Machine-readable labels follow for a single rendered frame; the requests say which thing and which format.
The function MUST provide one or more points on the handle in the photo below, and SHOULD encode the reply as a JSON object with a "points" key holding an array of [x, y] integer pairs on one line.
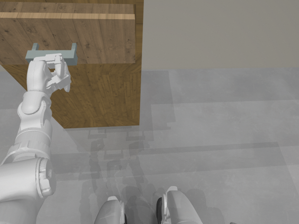
{"points": [[69, 56]]}

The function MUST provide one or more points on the left robot thigh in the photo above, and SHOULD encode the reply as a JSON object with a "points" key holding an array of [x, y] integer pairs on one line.
{"points": [[111, 212]]}

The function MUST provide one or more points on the left robot forearm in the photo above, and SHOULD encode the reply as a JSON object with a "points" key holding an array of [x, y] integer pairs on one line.
{"points": [[34, 136]]}

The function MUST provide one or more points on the drawer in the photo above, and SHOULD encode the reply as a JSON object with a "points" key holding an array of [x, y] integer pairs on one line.
{"points": [[104, 33]]}

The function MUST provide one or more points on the cabinet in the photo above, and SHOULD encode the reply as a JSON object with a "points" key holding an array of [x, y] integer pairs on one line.
{"points": [[101, 94]]}

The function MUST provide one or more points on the robot left upper arm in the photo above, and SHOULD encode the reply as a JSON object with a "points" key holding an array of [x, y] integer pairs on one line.
{"points": [[24, 185]]}

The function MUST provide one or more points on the robot thigh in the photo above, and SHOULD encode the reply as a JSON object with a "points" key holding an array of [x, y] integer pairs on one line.
{"points": [[111, 212], [176, 205]]}

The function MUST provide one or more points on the right robot thigh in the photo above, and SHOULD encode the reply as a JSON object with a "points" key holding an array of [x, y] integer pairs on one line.
{"points": [[176, 205]]}

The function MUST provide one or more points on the left robot hand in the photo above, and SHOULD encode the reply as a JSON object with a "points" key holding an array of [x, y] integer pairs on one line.
{"points": [[39, 77]]}

